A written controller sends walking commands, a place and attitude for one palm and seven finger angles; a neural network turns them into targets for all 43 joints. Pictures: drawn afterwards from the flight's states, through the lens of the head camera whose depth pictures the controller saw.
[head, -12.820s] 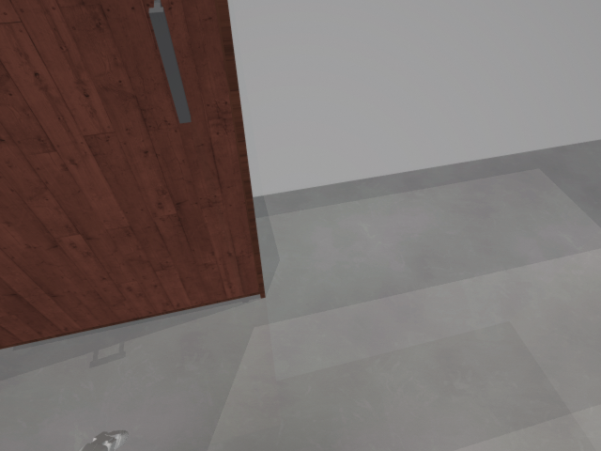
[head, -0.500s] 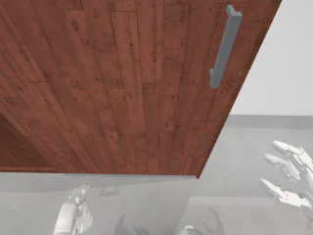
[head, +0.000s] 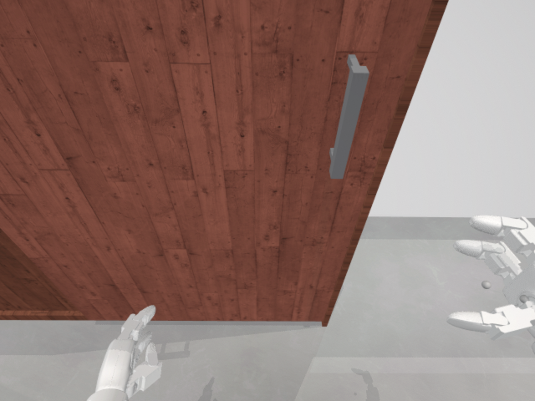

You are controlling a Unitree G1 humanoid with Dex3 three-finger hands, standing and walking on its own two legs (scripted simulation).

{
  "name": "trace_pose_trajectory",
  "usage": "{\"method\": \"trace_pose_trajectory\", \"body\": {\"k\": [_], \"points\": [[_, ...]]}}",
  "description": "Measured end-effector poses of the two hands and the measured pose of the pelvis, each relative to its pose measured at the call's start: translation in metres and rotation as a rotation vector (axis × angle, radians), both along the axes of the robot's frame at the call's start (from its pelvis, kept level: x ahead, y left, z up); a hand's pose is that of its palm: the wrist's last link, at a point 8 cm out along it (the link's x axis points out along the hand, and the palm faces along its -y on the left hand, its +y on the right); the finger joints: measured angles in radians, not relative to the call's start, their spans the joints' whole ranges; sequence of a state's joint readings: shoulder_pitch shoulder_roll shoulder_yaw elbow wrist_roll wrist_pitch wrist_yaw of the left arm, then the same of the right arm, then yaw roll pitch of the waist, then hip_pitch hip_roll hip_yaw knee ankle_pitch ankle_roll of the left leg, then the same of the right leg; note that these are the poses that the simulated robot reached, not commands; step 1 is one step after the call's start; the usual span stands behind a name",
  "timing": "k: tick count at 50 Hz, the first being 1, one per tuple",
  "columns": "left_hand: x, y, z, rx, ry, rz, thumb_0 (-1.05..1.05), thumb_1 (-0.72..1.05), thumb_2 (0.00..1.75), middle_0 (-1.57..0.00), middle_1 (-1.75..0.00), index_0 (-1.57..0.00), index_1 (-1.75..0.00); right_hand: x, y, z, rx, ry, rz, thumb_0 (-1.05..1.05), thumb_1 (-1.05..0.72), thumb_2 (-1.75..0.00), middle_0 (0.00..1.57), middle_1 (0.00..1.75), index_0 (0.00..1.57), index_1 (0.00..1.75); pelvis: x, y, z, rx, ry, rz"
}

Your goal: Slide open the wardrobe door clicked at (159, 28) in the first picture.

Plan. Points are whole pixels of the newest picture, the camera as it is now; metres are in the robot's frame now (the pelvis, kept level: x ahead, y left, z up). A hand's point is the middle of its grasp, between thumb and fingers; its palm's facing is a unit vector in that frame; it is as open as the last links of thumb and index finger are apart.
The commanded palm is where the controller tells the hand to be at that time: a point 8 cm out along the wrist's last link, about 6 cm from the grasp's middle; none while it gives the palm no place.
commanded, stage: raise the hand with hooked fingers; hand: right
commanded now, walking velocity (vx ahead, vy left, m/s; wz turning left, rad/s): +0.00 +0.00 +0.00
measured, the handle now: (343, 121) +0.50 -0.11 +0.18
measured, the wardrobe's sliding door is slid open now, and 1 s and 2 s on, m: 0.00 0.00 0.00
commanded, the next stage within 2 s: move the hooked fingers beside the handle in 0.94 s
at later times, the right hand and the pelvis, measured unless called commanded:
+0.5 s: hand (529, 230) +0.27 -0.27 +0.20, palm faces +0.07 +0.99 -0.10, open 14.0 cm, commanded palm +0.23 -0.31 +0.21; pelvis -0.01 +0.01 +0.01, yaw +0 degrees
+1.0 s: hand (496, 223) +0.28 -0.25 +0.20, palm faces +0.06 +0.99 -0.10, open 14.0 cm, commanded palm +0.24 -0.30 +0.21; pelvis +0.00 +0.02 +0.01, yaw +0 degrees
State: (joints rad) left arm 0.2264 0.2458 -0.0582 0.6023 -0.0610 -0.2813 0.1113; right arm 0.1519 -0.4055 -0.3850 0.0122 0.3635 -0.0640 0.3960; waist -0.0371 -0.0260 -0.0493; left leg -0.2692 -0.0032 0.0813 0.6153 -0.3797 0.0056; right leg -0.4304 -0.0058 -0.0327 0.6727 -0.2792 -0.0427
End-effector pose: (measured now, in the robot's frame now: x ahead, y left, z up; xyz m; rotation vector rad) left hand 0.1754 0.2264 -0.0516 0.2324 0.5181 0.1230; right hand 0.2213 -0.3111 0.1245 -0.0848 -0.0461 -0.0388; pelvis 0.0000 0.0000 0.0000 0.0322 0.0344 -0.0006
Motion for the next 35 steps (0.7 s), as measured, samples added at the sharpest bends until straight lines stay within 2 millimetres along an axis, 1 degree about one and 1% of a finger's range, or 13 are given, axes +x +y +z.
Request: {"method": "trace_pose_trajectory", "body": {"k": [5,10,16,25,27,31,35], "points": [[0.006,-0.013,0.007,-0.027,-0.026,-0.027,0.01,0.90,0.90,-0.20,-0.30,-0.21,-0.30,0.003,-0.007,0.019,-0.005,-0.003,-0.007,0.00,0.37,-0.36,0.29,1.12,0.30,1.11,-0.002,-0.002,0.005,-0.001,-0.023,-0.002],[0.005,-0.017,0.008,-0.041,-0.020,-0.039,0.01,0.90,0.90,-0.20,-0.30,-0.21,-0.30,0.005,-0.013,0.034,-0.004,-0.003,-0.022,0.00,0.45,-0.33,0.30,1.17,0.30,1.16,-0.005,-0.001,0.008,-0.004,-0.042,-0.005],[-0.003,-0.013,0.005,-0.041,0.007,-0.035,0.01,0.90,0.90,-0.20,-0.30,-0.21,-0.30,0.009,-0.015,0.054,-0.017,-0.018,-0.028,-0.01,0.49,-0.31,0.30,1.19,0.30,1.19,-0.009,0.001,0.011,-0.007,-0.063,-0.009],[-0.012,0.001,0.003,-0.050,0.027,-0.006,0.01,0.90,0.90,-0.20,-0.30,-0.21,-0.30,0.021,-0.016,0.080,-0.021,-0.027,-0.031,-0.01,0.50,-0.30,0.30,1.20,0.30,1.20,-0.010,0.008,0.014,-0.012,-0.078,-0.007],[-0.012,0.005,0.003,-0.054,0.028,-0.001,0.01,0.90,0.90,-0.20,-0.30,-0.21,-0.30,0.024,-0.014,0.081,-0.015,-0.019,-0.025,-0.01,0.50,-0.30,0.30,1.20,0.30,1.20,-0.010,0.010,0.014,-0.012,-0.076,-0.005],[-0.012,0.012,0.003,-0.058,0.027,0.010,0.01,0.90,0.90,-0.20,-0.30,-0.21,-0.30,0.026,-0.007,0.075,-0.011,0.016,-0.015,-0.01,0.50,-0.30,0.30,1.20,0.30,1.20,-0.008,0.012,0.014,-0.015,-0.073,0.000],[-0.010,0.018,0.003,-0.055,0.024,0.018,0.01,0.90,0.90,-0.20,-0.30,-0.21,-0.30,0.026,0.001,0.072,-0.006,0.010,-0.013,-0.01,0.50,-0.30,0.30,1.20,0.30,1.20,-0.006,0.015,0.014,-0.017,-0.074,0.003]]}}
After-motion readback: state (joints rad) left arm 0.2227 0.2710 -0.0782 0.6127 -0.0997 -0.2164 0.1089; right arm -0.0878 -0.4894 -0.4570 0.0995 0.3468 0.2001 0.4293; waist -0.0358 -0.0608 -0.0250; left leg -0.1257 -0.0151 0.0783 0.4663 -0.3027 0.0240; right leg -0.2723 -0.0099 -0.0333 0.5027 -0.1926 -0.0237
